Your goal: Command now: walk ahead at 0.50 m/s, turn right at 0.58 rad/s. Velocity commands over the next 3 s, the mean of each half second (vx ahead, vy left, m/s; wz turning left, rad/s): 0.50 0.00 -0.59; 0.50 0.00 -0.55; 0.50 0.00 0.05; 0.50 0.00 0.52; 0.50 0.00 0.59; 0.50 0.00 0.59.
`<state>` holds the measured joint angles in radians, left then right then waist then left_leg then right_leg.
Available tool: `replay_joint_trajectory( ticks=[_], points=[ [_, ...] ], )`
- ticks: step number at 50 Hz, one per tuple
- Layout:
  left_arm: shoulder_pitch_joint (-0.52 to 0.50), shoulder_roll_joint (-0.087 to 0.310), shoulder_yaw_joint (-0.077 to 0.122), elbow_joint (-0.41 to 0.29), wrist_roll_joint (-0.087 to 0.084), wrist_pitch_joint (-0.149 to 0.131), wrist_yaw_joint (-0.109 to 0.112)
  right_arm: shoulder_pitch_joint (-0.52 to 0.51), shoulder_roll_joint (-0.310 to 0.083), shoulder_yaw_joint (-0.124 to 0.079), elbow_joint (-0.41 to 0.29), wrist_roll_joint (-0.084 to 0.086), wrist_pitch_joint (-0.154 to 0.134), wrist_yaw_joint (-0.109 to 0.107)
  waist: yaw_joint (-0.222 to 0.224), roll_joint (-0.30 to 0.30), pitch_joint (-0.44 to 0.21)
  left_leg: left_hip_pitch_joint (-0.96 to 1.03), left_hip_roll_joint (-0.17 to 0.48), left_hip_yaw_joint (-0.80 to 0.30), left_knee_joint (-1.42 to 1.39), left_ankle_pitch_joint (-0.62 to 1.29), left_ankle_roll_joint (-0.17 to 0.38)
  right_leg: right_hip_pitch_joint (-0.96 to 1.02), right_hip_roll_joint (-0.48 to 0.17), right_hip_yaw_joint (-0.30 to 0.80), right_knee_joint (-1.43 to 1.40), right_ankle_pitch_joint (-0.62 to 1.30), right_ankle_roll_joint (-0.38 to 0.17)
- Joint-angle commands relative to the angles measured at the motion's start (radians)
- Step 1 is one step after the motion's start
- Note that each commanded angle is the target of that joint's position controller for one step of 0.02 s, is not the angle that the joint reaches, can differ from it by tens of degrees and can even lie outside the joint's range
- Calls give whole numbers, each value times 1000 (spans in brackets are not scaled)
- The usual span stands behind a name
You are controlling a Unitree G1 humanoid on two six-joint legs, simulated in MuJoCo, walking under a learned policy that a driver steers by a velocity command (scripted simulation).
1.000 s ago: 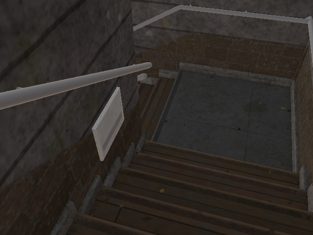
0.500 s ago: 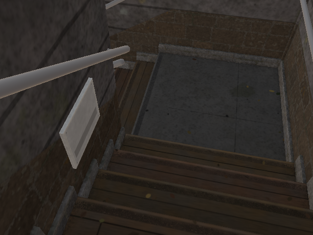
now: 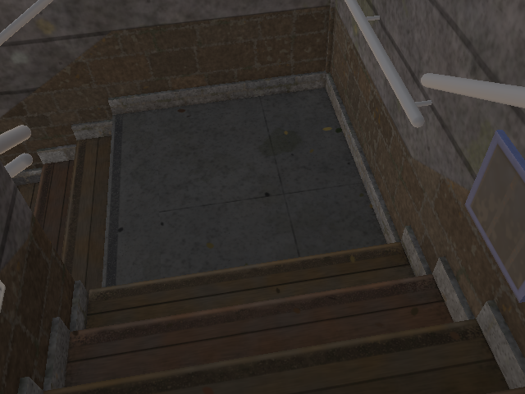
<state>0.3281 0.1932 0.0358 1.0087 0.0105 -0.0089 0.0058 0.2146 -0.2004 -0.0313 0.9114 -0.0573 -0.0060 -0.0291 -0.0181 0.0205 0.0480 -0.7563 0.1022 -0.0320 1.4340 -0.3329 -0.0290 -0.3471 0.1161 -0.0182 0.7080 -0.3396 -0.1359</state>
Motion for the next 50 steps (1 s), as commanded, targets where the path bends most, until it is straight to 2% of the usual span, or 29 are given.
replay_joint_trajectory(
  ticks=[1, 3, 5, 11, 13, 15, 16, 18, 19, 20, 21, 22, 23, 24, 26, 27, 29, 32, 34, 35, 38, 41, 43, 45, 46, 47, 48, 49, 50],
  points=[
    [22, 199, 39, -58, 3, -37, 15, 250, -41, -14, 61, -11, 23, 11, -79, -106, -93, 168, -17, 34, -137, 321, -23, -139, -261, 358, -253, 491, -187],
    [97, 133, 32, -31, -12, -42, 12, 85, -124, -50, -10, 12, 6, 11, -27, -55, -24, -27, 19, -59, -293, 480, -4, -3, -228, 413, -186, 261, -179],
    [122, 88, 18, -42, -17, -40, 24, -61, -128, -53, -68, 5, 2, 23, 15, -51, 16, -82, -4, -68, -487, 613, -3, 5, -196, 470, -143, -61, -179],
    [146, 125, 18, -105, 12, -37, 42, -189, -88, -37, -130, -8, -7, 56, 75, -85, 31, 94, -95, -57, -685, 668, -10, -57, -133, 515, 18, -70, -164],
    [140, 137, 16, -118, 26, -28, 40, -214, -71, -25, -162, 29, -13, 60, 107, -138, 45, 192, -126, -35, -811, 582, -20, -58, -99, 492, 57, -18, -148],
    [141, 129, 9, -118, 36, -14, 53, -174, -77, -26, -163, 66, -33, 49, 115, -139, 67, 323, -100, -81, -978, 595, -5, -58, -81, 495, 143, 22, -123],
    [96, 129, 8, -118, 42, -6, 52, -60, -80, -34, -123, 67, -36, 40, 71, -153, 29, 472, -110, -43, -900, 651, -2, -107, -87, 490, 228, 95, -112],
    [138, 142, 10, -96, 37, 0, 59, 148, -127, -48, -58, 70, -45, 19, -11, -52, 46, 584, -38, -87, -1293, 646, 22, -8, -4, 380, 560, 196, -89],
    [89, 140, 19, -75, 32, -7, 46, 364, -162, -68, 20, 50, -39, 10, -107, 2, -49, 888, -48, -6, -1128, 733, 28, -197, 37, 312, 873, 97, -77],
    [171, 58, 17, -100, -6, -26, 24, 413, -207, -68, 35, 50, -43, 16, -50, 183, -148, 1096, 120, -159, -899, 1064, 73, -440, 142, 220, 1284, -511, -35],
    [284, 54, 9, -118, -49, -27, 32, 370, -184, -49, 5, 32, -44, 41, 32, 219, -232, 1254, 235, -222, -655, 1216, 37, -674, 41, 171, 1452, -507, -31],
    [258, 69, 3, -112, -34, -22, 40, 382, -168, -48, 3, 50, -46, 55, 6, 206, -254, 1209, 270, -257, -699, 1064, 65, -777, 11, 126, 1511, -426, -24],
    [98, 110, 14, -161, 1, -13, 41, 354, -209, -65, -11, 54, -58, 43, -37, 234, -199, 1065, 334, -401, -884, 572, 199, -857, -16, 68, 1495, -275, -4],
    [-68, 156, 28, -190, 30, 2, 34, 274, -131, -39, -36, 44, -63, 35, -35, 74, -80, 846, 296, -399, -998, 291, 222, -838, -68, 112, 1344, -149, 13],
    [-122, 84, 21, -172, 34, 35, 26, 310, -92, -18, 25, 21, -83, 29, 6, 44, 76, 593, 217, -302, -893, 532, 167, -809, -89, 170, 1216, -30, 22],
    [-96, 60, 20, -169, 23, 42, 11, 312, -85, -5, 29, 13, -90, 33, 54, 20, 71, 504, 169, -226, -895, 454, 124, -742, -94, 172, 1020, 84, 32],
    [-169, 67, 23, -192, 26, 35, -7, 189, -83, 13, -21, 27, -105, 21, 94, 51, 120, 233, 127, -126, -1024, 444, 107, -498, -77, 135, 584, 338, 64],
    [-50, 58, 32, -98, 32, 55, -18, 238, -158, -4, 34, 48, -97, 15, 113, 192, -8, 391, 166, -110, -965, 699, 123, -379, -77, 127, 576, 455, 32],
    [-138, 92, 45, -96, 30, 63, -16, 295, -125, -1, 35, 36, -84, 23, 68, 99, 22, 522, 134, -37, -929, 599, 111, -464, -75, 62, 543, 457, 9],
    [-223, 81, 44, -113, 37, 55, -19, 383, -78, 9, 75, 35, -81, 15, 23, 74, 61, 683, 131, -80, -889, 443, 123, -625, -107, 166, 462, 514, 0],
    [-377, 77, 44, -137, 54, 31, -16, 490, -110, -2, 99, -1, -85, -8, -61, 85, 115, 920, 187, -119, -859, 465, 140, -841, -109, 175, 395, 397, 17],
    [-563, 54, 33, -202, 40, -13, -29, 536, -59, 17, 129, -5, -102, -13, -115, 28, 187, 873, 151, -56, -859, 382, 128, -816, -119, 70, 202, 474, 30],
    [-529, 21, 12, -190, 15, -41, -67, 439, -35, 31, 125, 1, -124, -4, -77, -6, 141, 659, 109, 71, -833, 267, 111, -472, -134, -15, -4, 890, 12],
    [-460, -9, -4, -164, -9, -30, -79, 373, -46, 35, 134, 13, -131, 20, -74, -48, 128, 461, 69, 124, -815, 152, 119, -115, -109, -87, -154, 991, 19],
    [-454, 27, 2, -142, -12, -20, -75, 368, -84, 26, 130, 19, -139, 24, -80, -30, 156, 512, 72, 116, -801, 223, 126, -123, -111, -113, -198, 933, 41],
    [-437, 50, 7, -137, 10, -6, -67, 386, -88, 27, 148, 22, -133, 20, -91, -10, 168, 610, 76, 120, -730, 319, 135, -158, -121, -96, -268, 858, 37],
    [-368, 80, 20, -115, 3, 7, -53, 414, -99, 26, 167, 8, -108, 19, -74, 40, 147, 747, 75, 105, -651, 493, 133, -151, -143, -47, -370, 782, 18],
    [-234, 121, 37, -64, 14, 8, -31, 402, -138, 8, 175, 8, -80, 3, -14, 87, 80, 762, 81, 94, -439, 638, 144, 4, -161, -43, -407, 743, -7],
    [-13, 143, 51, 13, 21, -3, -22, 393, -136, -1, 193, 15, -64, -5, 82, 43, -25, 671, 52, 116, -197, 629, 146, 287, -143, -51, -425, 803, -9]
  ],
)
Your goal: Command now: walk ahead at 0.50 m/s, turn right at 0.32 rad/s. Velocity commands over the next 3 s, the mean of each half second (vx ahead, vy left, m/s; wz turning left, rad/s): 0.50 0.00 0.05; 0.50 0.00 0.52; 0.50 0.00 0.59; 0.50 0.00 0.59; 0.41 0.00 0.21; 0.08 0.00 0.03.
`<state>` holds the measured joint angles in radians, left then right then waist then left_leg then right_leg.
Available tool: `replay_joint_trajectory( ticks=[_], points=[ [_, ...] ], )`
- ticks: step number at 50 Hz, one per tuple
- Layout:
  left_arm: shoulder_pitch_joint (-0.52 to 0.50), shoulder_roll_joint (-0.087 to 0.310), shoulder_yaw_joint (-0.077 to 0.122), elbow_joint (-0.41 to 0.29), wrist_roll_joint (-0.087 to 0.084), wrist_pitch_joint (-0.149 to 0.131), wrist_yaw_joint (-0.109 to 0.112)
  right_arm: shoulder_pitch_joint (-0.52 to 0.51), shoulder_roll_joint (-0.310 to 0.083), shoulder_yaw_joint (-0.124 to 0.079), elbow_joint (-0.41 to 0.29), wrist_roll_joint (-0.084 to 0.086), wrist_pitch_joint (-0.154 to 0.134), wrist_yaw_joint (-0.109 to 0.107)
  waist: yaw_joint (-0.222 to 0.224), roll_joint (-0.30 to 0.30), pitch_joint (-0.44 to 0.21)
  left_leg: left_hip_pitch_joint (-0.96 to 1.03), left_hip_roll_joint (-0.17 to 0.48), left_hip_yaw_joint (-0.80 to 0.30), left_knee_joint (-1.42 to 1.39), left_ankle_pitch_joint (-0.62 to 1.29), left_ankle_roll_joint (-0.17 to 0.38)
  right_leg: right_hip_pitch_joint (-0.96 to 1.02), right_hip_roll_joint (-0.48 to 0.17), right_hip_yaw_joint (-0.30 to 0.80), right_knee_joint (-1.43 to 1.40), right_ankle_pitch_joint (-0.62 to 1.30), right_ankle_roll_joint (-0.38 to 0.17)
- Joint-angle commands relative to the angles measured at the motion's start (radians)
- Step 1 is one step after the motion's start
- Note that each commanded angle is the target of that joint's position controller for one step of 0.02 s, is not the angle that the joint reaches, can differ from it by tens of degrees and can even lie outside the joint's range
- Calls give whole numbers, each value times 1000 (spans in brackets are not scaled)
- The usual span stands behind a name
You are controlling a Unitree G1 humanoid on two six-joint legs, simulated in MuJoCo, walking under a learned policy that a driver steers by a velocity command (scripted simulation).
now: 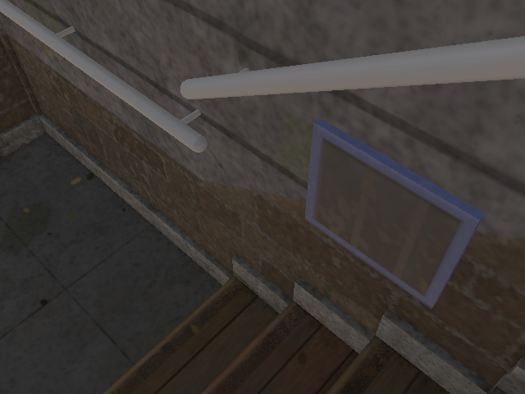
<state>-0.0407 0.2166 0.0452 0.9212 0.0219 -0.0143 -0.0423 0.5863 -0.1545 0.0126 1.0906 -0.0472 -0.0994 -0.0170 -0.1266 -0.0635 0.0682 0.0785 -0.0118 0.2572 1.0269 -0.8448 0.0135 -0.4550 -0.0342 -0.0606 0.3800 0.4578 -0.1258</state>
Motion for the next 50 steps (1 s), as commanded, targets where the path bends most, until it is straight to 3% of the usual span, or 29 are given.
replay_joint_trajectory(
  ticks=[1, 2, 3, 4, 5, 6, 8, 11, 12, 14, 17, 18, 21, 23, 27, 28, 30, 31, 32, 33, 34, 35, 37, 38, 40, 43, 44, 47, 50],
  points=[
    [479, 145, 57, 145, 20, -2, 31, -11, -192, -63, 24, 7, 32, -6, 274, -38, -125, -310, 54, -129, 559, 740, 84, 624, -6, -7, -118, -12, -30],
    [502, 193, 53, 153, 34, -8, 25, -30, -179, -70, 1, 6, 31, 4, 273, -157, -117, -661, -43, -119, 903, 23, 79, 832, -103, 53, 111, 316, -77],
    [499, 210, 42, 114, 19, -30, 23, 78, -126, -49, -69, 57, 33, 12, 192, -144, -324, -902, 16, -322, 834, -30, 70, 1100, -324, 264, 383, 573, -176],
    [522, 181, 42, 125, -17, -20, 22, 13, -154, -51, -83, 37, 51, 18, 215, -10, -376, -971, 63, -291, 726, 24, 48, 1069, -364, 389, 255, 182, -262],
    [437, 199, 44, 96, -20, -23, 55, -94, -137, -40, -143, 14, 64, 20, 177, -23, -269, -1026, 91, -306, 560, 260, 22, 857, -387, 492, 28, -451, -299],
    [329, 141, 32, 68, -18, -44, 68, -179, -185, -51, -122, -27, 57, 10, 164, 139, -157, -907, 119, -335, 422, 434, -11, 600, -376, 511, -95, -718, -247],
    [362, 132, 29, 88, -44, -85, 80, -228, -122, -38, -126, -54, 81, 13, 122, 182, -37, -679, 146, -365, 168, 515, -73, 226, -367, 504, -165, -548, -245],
    [404, 199, 58, 109, -26, -119, 89, -245, -112, -31, -154, -9, 98, 14, 81, 58, -80, -577, 92, -349, 137, 722, -78, 150, -269, 289, -115, -168, -158],
    [397, 161, 53, 111, -37, -128, 75, -282, -130, -40, -169, 10, 90, 14, 75, 56, -84, -603, 80, -358, 47, 880, -63, 150, -198, 185, -88, -153, -95],
    [387, 62, 30, 115, -48, -134, 71, -369, -141, -48, -203, 4, 67, 30, 84, 0, -73, -518, 58, -362, -131, 1189, -35, 62, -99, 61, -48, -387, -15],
    [386, 25, 12, 111, -52, -143, 90, -455, -148, -52, -253, -1, 67, 45, 97, -70, -53, -520, 53, -434, -183, 1346, -31, 89, -114, 77, 54, -543, 14],
    [409, 51, 23, 109, -55, -143, 100, -464, -183, -64, -253, -14, 69, 43, 102, -15, -42, -591, 50, -449, -191, 1350, -37, 141, -137, 99, 115, -587, 5],
    [505, 80, 31, 106, -20, -144, 108, -557, -180, -74, -305, -32, 74, 51, 162, 1, 23, -740, 44, -486, -230, 1292, -49, 238, -196, 175, 233, -667, -28],
    [530, 103, 34, 82, 15, -126, 138, -631, -160, -73, -329, -12, 86, 76, 223, 20, 61, -813, 40, -475, -332, 1271, -59, 299, -210, 194, 352, -790, -19],
    [576, 106, 30, 56, 7, -77, 161, -689, -101, -57, -352, 13, 103, 114, 322, 65, 112, -611, 70, -343, -578, 1207, -26, 218, -211, 126, 458, -796, 2],
    [539, 123, 34, 52, 8, -64, 153, -641, -99, -58, -344, 11, 110, 115, 290, 48, 106, -478, 65, -307, -575, 1122, 5, 134, -230, 114, 532, -652, -11],
    [544, 113, 28, 55, 11, -56, 146, -432, -136, -72, -271, 1, 127, 99, 210, 71, 16, -283, 6, -228, -635, 1021, 57, 145, -193, 11, 862, -402, -13],
    [473, 174, 47, 47, 15, -63, 129, -212, -146, -90, -205, 14, 133, 88, 49, 104, -114, 82, -23, -204, -629, 1156, 75, -55, -144, -76, 1139, -412, 19],
    [484, 90, 37, 12, 7, -66, 124, -142, -287, -122, -169, -11, 115, 80, 66, 417, -110, 211, 88, -303, -626, 1721, 152, -305, 23, -187, 1634, -1141, 71],
    [478, 92, 24, -40, -30, -73, 116, -48, -355, -130, -203, 2, 114, 66, 31, 430, -333, 594, 256, -483, -202, 2065, 292, -656, -1, -100, 1934, -1330, 81],
    [416, 109, 9, -76, -25, -84, 112, -24, -366, -144, -210, 44, 127, 61, -26, 228, -453, 622, 349, -618, -304, 1895, 360, -784, -22, -68, 1975, -1211, 81],
    [356, 93, -1, -103, -10, -82, 117, -44, -377, -145, -229, 44, 136, 38, -13, 179, -421, 457, 388, -729, -459, 1430, 395, -788, -41, -13, 1826, -1122, 105],
    [289, 77, -11, -97, 37, -30, 112, -230, -271, -106, -280, 13, 121, -8, 82, 119, -162, 19, 378, -832, -588, 1138, 411, -677, -73, 74, 1588, -1054, 128],
    [312, 77, -11, -66, 35, -4, 113, -275, -206, -74, -278, -3, 103, 1, 141, 57, -81, -132, 309, -749, -583, 1080, 364, -590, -97, 130, 1337, -885, 122],
    [201, 99, -9, -100, 23, 10, 104, -367, -228, -68, -291, 24, 77, -2, 191, 97, 19, -399, 198, -667, -709, 988, 320, -387, -78, 104, 838, -676, 175],
    [251, 35, -29, -47, 30, 3, 76, -371, -261, -75, -277, 48, 68, 6, 202, 189, -137, -443, 155, -563, -669, 1294, 273, 31, -37, 78, 584, -355, 159],
    [306, 62, -20, -13, 8, -6, 76, -437, -258, -77, -316, 43, 67, 19, 226, 180, -169, -450, 118, -509, -642, 1262, 256, 121, -18, 54, 567, -307, 140],
    [193, 163, 29, -51, -11, -48, 78, -348, -232, -82, -322, 28, 57, 7, 151, 148, -72, -240, 107, -695, -572, 811, 221, 17, -47, 196, 330, -280, 141],
    [234, 164, 46, -74, -26, -64, 103, -353, -246, -92, -327, 15, 75, -15, 166, 229, -20, -202, 83, -755, -396, 851, 208, 104, -21, 204, 169, -484, 164]
  ],
)
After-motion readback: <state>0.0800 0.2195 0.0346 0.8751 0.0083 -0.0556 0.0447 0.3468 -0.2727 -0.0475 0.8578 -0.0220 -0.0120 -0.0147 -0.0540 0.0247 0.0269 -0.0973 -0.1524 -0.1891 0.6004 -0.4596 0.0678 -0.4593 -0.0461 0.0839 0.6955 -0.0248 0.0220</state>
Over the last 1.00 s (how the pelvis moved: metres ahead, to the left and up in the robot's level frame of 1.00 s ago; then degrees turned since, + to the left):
0.51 -0.05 -0.27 -32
